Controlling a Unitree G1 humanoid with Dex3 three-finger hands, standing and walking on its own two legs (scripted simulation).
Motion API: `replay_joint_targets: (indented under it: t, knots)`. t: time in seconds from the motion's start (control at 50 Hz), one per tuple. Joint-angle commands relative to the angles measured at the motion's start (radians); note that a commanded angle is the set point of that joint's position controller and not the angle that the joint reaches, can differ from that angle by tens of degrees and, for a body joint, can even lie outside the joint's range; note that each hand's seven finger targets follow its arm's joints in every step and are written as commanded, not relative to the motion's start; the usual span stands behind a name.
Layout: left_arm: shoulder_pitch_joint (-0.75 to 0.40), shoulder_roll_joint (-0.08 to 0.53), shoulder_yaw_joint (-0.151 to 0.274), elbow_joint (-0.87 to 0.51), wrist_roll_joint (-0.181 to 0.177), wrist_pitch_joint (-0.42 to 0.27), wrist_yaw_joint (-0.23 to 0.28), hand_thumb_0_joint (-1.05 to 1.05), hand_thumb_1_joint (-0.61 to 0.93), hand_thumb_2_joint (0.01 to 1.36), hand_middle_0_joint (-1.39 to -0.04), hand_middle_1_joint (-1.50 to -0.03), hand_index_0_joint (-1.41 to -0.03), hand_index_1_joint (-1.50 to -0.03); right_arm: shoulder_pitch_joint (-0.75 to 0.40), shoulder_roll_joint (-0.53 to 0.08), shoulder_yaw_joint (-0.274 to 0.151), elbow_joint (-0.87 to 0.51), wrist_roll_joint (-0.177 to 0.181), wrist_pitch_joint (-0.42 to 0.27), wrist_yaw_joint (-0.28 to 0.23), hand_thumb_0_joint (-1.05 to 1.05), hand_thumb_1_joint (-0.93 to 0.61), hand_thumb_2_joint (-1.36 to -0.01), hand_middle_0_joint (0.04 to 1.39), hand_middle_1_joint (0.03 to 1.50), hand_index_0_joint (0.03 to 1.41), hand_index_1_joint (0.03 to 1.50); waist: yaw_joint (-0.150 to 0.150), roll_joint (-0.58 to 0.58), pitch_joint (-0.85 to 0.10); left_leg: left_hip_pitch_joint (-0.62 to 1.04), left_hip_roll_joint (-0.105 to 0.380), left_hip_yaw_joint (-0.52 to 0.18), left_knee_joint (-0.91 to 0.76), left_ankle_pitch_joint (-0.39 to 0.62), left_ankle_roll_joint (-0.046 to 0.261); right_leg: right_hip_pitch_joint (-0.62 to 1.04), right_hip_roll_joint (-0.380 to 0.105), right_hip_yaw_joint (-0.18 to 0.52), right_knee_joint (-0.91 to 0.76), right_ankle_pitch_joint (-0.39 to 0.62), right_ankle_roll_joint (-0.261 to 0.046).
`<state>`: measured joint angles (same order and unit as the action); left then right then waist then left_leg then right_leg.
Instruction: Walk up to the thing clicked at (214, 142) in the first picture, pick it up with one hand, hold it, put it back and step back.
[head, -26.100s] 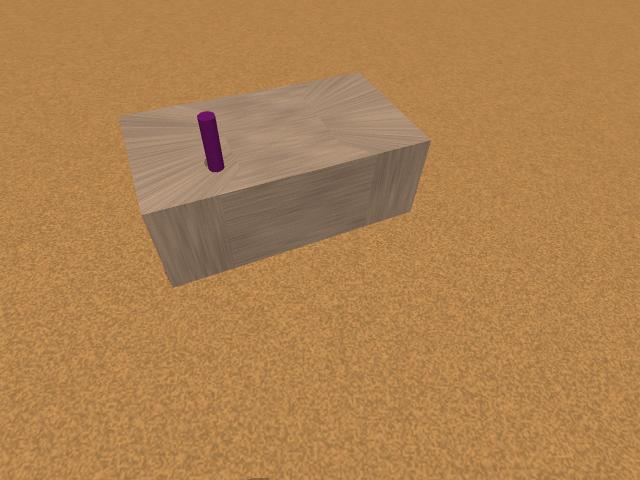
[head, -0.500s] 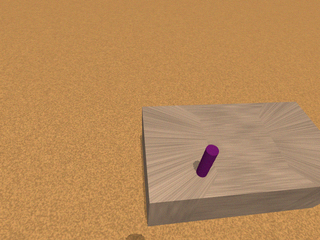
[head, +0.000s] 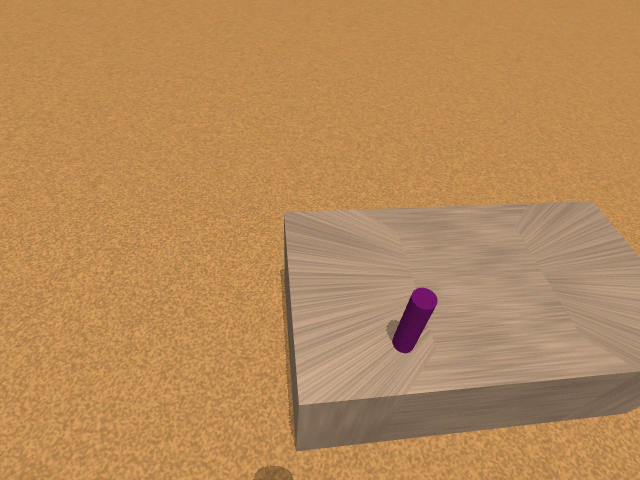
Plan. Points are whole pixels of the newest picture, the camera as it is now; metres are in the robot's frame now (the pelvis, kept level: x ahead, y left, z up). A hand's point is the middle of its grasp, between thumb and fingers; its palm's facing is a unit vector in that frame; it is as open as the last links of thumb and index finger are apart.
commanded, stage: stand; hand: right
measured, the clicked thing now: (412, 322) +0.49 -0.24 -0.29
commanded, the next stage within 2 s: step back in 1.50 s
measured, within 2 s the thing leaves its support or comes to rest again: neither
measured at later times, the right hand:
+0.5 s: hand out of the picture +0.07 -0.26 -0.15, palm faces +0.00 +0.94 -0.35, open 7.4 cm
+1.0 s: hand out of the picture +0.07 -0.26 -0.15, palm faces -0.01 +0.94 -0.35, open 7.4 cm
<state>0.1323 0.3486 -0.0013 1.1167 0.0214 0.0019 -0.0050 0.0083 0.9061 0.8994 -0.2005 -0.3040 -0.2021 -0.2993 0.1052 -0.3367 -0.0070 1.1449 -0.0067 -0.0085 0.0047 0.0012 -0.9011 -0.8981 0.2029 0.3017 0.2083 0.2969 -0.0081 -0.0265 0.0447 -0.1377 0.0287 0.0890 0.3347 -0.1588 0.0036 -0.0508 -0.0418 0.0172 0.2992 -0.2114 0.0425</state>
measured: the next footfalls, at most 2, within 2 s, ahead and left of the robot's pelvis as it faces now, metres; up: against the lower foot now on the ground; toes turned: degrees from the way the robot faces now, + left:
none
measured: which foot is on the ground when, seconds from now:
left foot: down 0.00-1.00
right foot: down 0.00-1.00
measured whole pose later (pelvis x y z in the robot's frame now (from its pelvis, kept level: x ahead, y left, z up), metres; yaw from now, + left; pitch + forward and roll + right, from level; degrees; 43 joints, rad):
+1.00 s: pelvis +0.00 +0.00 +0.00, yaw +0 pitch -2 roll +0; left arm 0.13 0.35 0.00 1.12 0.02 0.00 -0.01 0.01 0.91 0.90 -0.20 -0.30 -0.20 -0.30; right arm 0.11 -0.34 -0.01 1.14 -0.01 -0.01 0.01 0.00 -0.90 -0.90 0.20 0.30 0.21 0.30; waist -0.01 -0.02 0.05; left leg -0.13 0.03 0.08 0.33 -0.16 0.00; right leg -0.05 -0.04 0.01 0.30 -0.22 0.04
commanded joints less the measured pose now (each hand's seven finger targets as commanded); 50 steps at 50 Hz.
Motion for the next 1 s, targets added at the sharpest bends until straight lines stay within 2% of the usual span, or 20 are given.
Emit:
replay_joint_targets:
  t: [0.0,0.02,0.28,0.42,0.48,0.54,0.66,0.76,0.88,0.96,0.98]
  knots:
    - [-0.026,0.198,0.040,-0.059,-0.007,-0.019,0.014,0.000,0.900,0.900,-0.200,-0.300,-0.200,-0.301,-0.038,-0.224,-0.045,-0.053,-0.004,-0.021,-0.017,0.000,-0.900,-0.900,0.200,0.300,0.200,0.300,-0.001,0.028,-0.050,0.071,0.115,-0.116,-0.062,0.078,0.007,-0.085,-0.089,0.055,-0.057,0.091,-0.056]
    - [-0.032,0.201,0.040,-0.060,-0.007,-0.021,0.015,0.000,0.900,0.900,-0.200,-0.300,-0.200,-0.301,-0.045,-0.226,-0.045,-0.055,-0.005,-0.022,-0.017,0.000,-0.900,-0.900,0.200,0.300,0.200,0.300,-0.001,0.033,-0.058,0.074,0.121,-0.119,-0.055,0.115,0.011,-0.070,-0.093,0.058,-0.051,0.114,-0.058]
    - [-0.028,0.204,0.039,-0.062,-0.007,-0.022,0.015,0.000,0.900,0.900,-0.200,-0.300,-0.200,-0.301,-0.034,-0.222,-0.041,-0.054,-0.004,-0.024,-0.019,0.000,-0.900,-0.900,0.200,0.300,0.200,0.300,0.000,0.031,-0.081,0.097,0.124,-0.109,-0.039,0.195,0.010,-0.053,-0.097,0.056,-0.040,0.189,-0.057]
    - [-0.019,0.203,0.038,-0.059,-0.006,-0.022,0.013,0.000,0.900,0.900,-0.200,-0.300,-0.200,-0.301,-0.041,-0.225,-0.042,-0.055,-0.004,-0.022,-0.016,0.000,-0.900,-0.900,0.200,0.300,0.200,0.300,0.002,0.018,-0.044,0.082,0.121,-0.120,-0.057,0.089,0.009,-0.090,-0.093,0.057,-0.065,0.103,-0.055]
    - [-0.030,0.205,0.039,-0.067,-0.006,-0.026,0.016,0.000,0.900,0.900,-0.200,-0.300,-0.200,-0.301,-0.040,-0.227,-0.044,-0.058,-0.004,-0.024,-0.015,0.000,-0.900,-0.900,0.200,0.300,0.200,0.300,0.002,0.020,-0.086,0.095,0.125,-0.114,-0.035,0.184,0.013,-0.055,-0.100,0.057,-0.051,0.186,-0.055]
    - [-0.019,0.201,0.036,-0.058,-0.008,-0.026,0.016,0.000,0.900,0.900,-0.200,-0.300,-0.200,-0.301,-0.038,-0.220,-0.042,-0.054,-0.002,-0.021,-0.014,0.000,-0.900,-0.900,0.200,0.300,0.200,0.300,0.000,0.010,-0.056,0.083,0.122,-0.116,-0.043,0.152,0.009,-0.069,-0.096,0.053,-0.057,0.154,-0.052]
    - [-0.029,0.209,0.038,-0.064,-0.007,-0.028,0.015,0.000,0.900,0.900,-0.200,-0.300,-0.200,-0.301,-0.038,-0.217,-0.042,-0.058,-0.003,-0.024,-0.014,0.000,-0.900,-0.900,0.200,0.300,0.200,0.300,-0.002,0.022,-0.076,0.085,0.126,-0.117,-0.039,0.193,0.008,-0.051,-0.097,0.051,-0.044,0.184,-0.055]
    - [-0.032,0.208,0.040,-0.059,-0.009,-0.023,0.014,0.000,0.900,0.900,-0.200,-0.300,-0.200,-0.301,-0.030,-0.221,-0.042,-0.054,-0.005,-0.022,-0.015,0.000,-0.900,-0.900,0.200,0.300,0.200,0.300,-0.001,0.027,-0.048,0.062,0.118,-0.120,-0.063,0.108,0.008,-0.064,-0.097,0.056,-0.056,0.116,-0.056]
    - [-0.032,0.208,0.039,-0.067,-0.008,-0.026,0.014,0.000,0.900,0.900,-0.200,-0.300,-0.200,-0.301,-0.034,-0.221,-0.043,-0.060,-0.004,-0.027,-0.016,0.000,-0.900,-0.900,0.200,0.300,0.200,0.300,0.003,0.027,-0.082,0.092,0.124,-0.115,-0.044,0.199,0.012,-0.052,-0.101,0.054,-0.044,0.179,-0.056]
    - [-0.028,0.209,0.038,-0.059,-0.010,-0.025,0.014,0.000,0.900,0.900,-0.200,-0.300,-0.200,-0.301,-0.030,-0.225,-0.045,-0.054,-0.003,-0.024,-0.015,0.000,-0.900,-0.900,0.200,0.300,0.200,0.300,-0.001,0.013,-0.055,0.083,0.122,-0.118,-0.052,0.160,0.007,-0.066,-0.098,0.053,-0.052,0.141,-0.057]
    - [-0.029,0.207,0.038,-0.064,-0.009,-0.026,0.013,0.000,0.900,0.900,-0.200,-0.300,-0.200,-0.300,-0.032,-0.231,-0.046,-0.056,-0.004,-0.026,-0.015,0.000,-0.900,-0.900,0.200,0.300,0.200,0.300,0.003,0.029,-0.075,0.089,0.123,-0.115,-0.047,0.171,0.010,-0.055,-0.101,0.055,-0.053,0.158,-0.058]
